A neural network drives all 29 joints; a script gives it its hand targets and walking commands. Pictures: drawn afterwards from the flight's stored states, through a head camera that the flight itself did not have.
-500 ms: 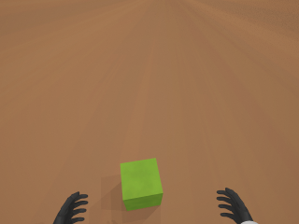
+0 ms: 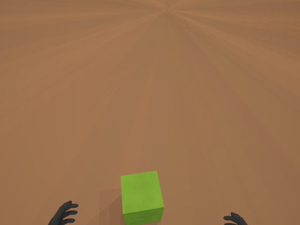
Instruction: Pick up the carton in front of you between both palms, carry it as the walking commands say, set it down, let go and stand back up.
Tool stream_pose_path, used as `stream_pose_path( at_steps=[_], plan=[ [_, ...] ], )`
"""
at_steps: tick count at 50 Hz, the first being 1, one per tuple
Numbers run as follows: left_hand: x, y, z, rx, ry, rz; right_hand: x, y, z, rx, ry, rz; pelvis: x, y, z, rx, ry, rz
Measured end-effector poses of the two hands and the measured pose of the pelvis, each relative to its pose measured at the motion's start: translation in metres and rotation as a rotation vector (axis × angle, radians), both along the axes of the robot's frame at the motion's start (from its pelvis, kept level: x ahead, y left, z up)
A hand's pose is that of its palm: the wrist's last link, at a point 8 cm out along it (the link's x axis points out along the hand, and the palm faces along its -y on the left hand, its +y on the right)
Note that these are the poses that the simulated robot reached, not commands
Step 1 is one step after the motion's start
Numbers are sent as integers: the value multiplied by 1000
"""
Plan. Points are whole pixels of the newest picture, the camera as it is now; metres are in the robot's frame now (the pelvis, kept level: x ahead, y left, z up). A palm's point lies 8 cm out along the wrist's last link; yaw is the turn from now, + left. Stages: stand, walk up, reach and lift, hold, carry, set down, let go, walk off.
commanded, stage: stand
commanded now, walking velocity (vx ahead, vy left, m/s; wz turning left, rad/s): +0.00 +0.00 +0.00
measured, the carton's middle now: (141, 198) +0.44 +0.04 -0.65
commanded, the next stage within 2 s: none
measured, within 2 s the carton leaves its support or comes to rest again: neither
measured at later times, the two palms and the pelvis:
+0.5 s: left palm out of the picture +0.10 +0.27 -0.12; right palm out of the picture +0.12 -0.24 -0.12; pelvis +0.04 +0.01 -0.01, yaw +2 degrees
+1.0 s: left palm out of the picture +0.01 +0.26 -0.14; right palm out of the picture +0.05 -0.23 -0.13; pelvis +0.03 +0.01 +0.00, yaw +3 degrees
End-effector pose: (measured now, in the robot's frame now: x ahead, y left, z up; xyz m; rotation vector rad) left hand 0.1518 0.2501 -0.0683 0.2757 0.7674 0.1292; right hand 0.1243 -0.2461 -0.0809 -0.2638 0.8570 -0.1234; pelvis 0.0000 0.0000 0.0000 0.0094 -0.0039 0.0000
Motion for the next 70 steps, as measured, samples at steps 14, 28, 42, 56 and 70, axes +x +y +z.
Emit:
stream_pose_path(
  at_steps=[14,28,42,56,70],
  plan=[
    [-27,19,-37,-4,149,77,-4,-2,-26,-18,133,-26,34,8,-7,-4,78,21],
    [-60,24,-55,-9,282,139,-6,10,-39,-10,204,-23,41,13,-10,-11,69,36],
    [-113,24,-65,-17,436,183,-43,8,-45,-23,325,-38,33,14,-6,-15,40,53],
    [-167,1,-72,-65,580,212,-93,16,-54,7,469,-64,21,10,-2,-13,9,64],
    [-203,-24,-76,-108,663,229,-130,24,-60,42,561,-76,9,4,0,-11,-6,69]
  ],
)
